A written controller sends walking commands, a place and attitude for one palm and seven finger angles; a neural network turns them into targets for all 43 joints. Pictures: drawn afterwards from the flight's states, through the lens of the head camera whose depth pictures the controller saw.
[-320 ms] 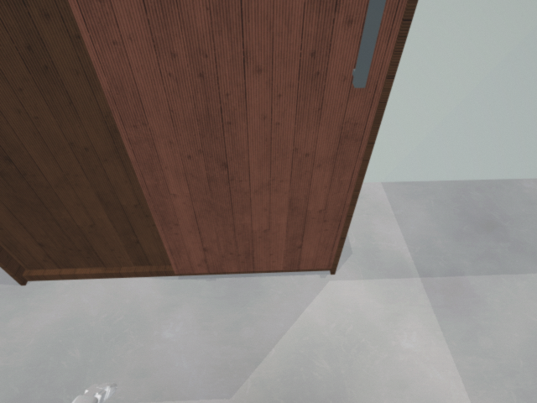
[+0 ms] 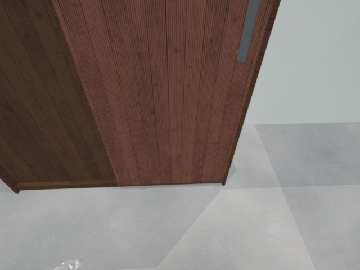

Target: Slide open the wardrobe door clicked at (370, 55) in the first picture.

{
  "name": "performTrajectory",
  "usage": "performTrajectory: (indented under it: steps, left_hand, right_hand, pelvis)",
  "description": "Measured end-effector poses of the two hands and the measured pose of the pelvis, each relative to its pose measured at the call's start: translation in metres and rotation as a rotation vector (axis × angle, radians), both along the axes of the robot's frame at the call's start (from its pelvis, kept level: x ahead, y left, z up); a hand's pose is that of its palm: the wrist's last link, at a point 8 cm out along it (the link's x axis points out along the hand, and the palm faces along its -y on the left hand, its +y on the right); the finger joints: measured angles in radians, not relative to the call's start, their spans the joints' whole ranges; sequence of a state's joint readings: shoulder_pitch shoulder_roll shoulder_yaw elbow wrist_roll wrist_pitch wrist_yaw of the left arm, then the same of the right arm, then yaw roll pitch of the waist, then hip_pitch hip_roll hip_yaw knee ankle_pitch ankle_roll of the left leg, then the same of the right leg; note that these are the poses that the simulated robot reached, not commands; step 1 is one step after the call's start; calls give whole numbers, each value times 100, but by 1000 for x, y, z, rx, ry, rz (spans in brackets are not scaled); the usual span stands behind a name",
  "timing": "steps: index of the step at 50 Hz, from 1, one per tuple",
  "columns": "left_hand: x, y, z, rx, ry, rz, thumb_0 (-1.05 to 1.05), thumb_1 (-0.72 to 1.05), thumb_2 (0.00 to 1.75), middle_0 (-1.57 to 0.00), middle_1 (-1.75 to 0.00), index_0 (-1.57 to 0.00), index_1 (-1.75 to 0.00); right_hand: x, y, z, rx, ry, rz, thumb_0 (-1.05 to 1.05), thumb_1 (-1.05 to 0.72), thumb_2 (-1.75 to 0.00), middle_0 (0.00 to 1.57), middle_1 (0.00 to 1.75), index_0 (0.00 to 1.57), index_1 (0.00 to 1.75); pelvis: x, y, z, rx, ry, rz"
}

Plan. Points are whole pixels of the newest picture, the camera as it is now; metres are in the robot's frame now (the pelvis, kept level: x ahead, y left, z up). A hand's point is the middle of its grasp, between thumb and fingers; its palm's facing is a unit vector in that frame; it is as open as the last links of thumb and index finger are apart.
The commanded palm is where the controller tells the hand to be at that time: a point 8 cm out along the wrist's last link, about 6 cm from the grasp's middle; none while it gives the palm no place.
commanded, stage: stand and wait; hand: right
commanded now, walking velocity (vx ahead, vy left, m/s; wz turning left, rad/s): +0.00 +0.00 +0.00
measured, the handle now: (248, 17) +0.76 -0.17 +0.25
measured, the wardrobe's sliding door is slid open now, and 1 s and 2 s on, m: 0.00 0.00 0.00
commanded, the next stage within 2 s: look at it before walking up in 0.50 s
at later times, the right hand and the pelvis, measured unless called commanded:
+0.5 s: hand out of the picture +0.06 -0.23 -0.15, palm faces -0.03 +0.94 -0.33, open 7.4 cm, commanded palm none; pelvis -0.01 +0.01 +0.00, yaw +0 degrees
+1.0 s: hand out of the picture +0.08 -0.23 -0.15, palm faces -0.03 +0.94 -0.33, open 7.4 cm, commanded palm none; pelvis +0.00 +0.02 +0.01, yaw +0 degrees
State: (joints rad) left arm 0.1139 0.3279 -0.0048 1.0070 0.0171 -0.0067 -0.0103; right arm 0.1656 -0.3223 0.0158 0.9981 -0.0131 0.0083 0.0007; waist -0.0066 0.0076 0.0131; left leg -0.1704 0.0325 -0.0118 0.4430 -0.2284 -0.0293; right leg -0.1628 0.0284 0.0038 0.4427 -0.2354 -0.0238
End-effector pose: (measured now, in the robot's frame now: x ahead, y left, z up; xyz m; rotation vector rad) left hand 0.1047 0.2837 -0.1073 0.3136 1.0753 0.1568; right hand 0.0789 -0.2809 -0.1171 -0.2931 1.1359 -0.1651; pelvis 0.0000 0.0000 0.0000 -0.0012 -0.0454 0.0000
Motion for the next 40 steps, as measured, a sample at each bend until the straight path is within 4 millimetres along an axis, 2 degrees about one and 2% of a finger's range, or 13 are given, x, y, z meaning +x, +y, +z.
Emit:
performTrajectory:
  steps: [10,18,28,40]
  left_hand:
    - [-43,16,-8,10,113,44,1,91,90,-21,-30,-21,-30]
    - [-61,22,-10,10,153,64,1,91,90,-21,-30,-21,-30]
    - [-63,23,-12,2,158,65,1,91,90,-21,-30,-21,-30]
    - [-48,24,-11,1,145,55,1,91,90,-21,-30,-21,-30]
  right_hand:
    - [-28,3,-3,-10,74,-20,0,-90,-90,20,30,21,30]
    - [-33,2,-1,-21,82,-25,0,-90,-90,20,30,21,30]
    - [-26,5,2,-24,73,-17,0,-90,-90,20,30,21,30]
    - [-15,9,3,-21,66,-14,0,-90,-90,20,30,21,30]
  pelvis:
    - [-8,8,2,1,0,-1]
    - [-11,12,3,2,-3,-1]
    - [-12,14,4,0,4,1]
    - [-5,16,5,0,11,2]
